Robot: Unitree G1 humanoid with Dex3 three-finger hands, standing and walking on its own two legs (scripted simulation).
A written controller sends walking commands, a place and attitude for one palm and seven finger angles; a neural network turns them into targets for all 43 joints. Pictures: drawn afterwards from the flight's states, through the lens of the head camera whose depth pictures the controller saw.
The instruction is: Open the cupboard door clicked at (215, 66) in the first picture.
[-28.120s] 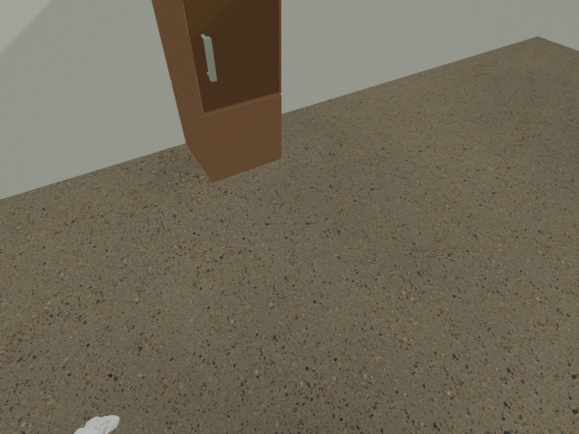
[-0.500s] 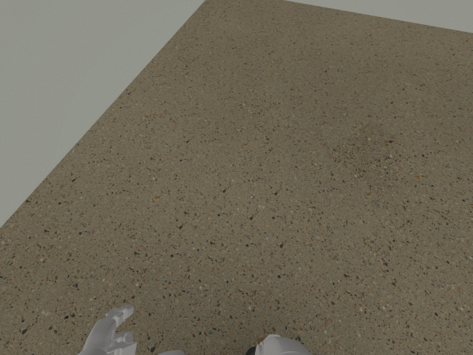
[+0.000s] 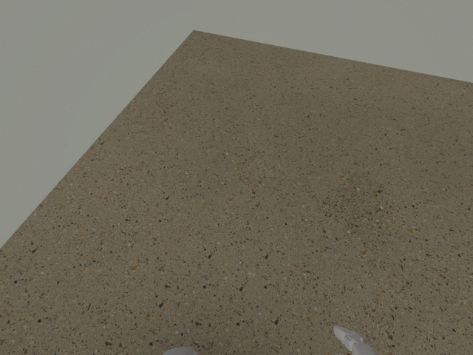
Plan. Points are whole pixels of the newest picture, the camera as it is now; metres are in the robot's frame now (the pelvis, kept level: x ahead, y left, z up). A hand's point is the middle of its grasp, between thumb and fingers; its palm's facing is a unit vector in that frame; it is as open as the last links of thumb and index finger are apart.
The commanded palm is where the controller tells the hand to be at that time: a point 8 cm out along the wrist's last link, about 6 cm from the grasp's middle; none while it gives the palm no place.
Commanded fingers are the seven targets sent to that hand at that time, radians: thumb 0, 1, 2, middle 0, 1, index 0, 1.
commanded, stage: walk to a spot facing it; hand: left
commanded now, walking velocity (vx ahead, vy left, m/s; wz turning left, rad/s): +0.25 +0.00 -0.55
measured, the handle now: out of the picture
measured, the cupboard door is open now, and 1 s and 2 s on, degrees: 47 47 47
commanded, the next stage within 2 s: turn to face it in 0.10 s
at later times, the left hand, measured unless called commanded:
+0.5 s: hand (194, 271) +0.30 +0.12 -0.14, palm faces -0.04 -0.98 -0.20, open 7.3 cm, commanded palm none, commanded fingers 0.00 0.90 0.90 -0.20 -0.30 -0.20 -0.30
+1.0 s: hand (164, 294) +0.24 +0.17 -0.14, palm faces +0.32 -0.90 -0.30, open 7.3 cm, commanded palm none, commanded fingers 0.00 0.90 0.90 -0.20 -0.30 -0.20 -0.30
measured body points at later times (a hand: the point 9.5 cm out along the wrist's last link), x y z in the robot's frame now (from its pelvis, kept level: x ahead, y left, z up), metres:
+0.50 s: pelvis +0.16 -0.05 +0.01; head +0.19 -0.06 +0.46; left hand +0.30 +0.17 -0.12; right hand +0.11 -0.28 -0.14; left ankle +0.12 +0.08 -0.66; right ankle +0.19 -0.15 -0.72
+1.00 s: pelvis +0.22 -0.08 +0.01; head +0.26 -0.07 +0.46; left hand +0.23 +0.21 -0.12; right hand +0.35 -0.31 -0.14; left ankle +0.22 +0.07 -0.72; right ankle +0.25 -0.20 -0.71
